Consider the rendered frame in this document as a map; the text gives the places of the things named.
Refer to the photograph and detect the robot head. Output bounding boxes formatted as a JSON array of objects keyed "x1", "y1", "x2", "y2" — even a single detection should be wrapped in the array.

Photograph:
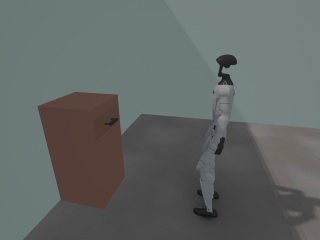
[{"x1": 216, "y1": 54, "x2": 237, "y2": 86}]

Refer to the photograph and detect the handle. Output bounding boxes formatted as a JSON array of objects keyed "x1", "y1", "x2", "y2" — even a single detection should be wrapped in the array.
[{"x1": 104, "y1": 118, "x2": 118, "y2": 126}]

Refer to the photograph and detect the left robot shin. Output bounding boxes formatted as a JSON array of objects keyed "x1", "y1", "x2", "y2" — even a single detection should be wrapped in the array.
[{"x1": 199, "y1": 177, "x2": 214, "y2": 212}]

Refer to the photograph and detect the left robot forearm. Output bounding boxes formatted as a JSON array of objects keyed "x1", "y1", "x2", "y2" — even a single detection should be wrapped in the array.
[{"x1": 207, "y1": 116, "x2": 228, "y2": 154}]

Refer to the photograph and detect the cabinet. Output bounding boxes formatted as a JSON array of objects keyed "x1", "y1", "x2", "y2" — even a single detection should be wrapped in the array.
[{"x1": 37, "y1": 92, "x2": 125, "y2": 209}]

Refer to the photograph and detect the robot left hand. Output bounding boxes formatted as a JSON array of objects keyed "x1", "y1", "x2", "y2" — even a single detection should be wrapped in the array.
[{"x1": 196, "y1": 150, "x2": 214, "y2": 174}]

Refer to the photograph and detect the robot right hand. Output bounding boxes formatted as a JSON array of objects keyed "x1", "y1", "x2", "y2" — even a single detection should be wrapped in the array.
[{"x1": 205, "y1": 124, "x2": 214, "y2": 137}]

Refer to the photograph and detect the drawer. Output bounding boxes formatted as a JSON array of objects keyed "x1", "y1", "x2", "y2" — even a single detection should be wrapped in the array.
[{"x1": 93, "y1": 104, "x2": 119, "y2": 142}]

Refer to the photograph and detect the left robot upper arm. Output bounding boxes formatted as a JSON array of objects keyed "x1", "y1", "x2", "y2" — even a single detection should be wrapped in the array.
[{"x1": 217, "y1": 85, "x2": 231, "y2": 125}]

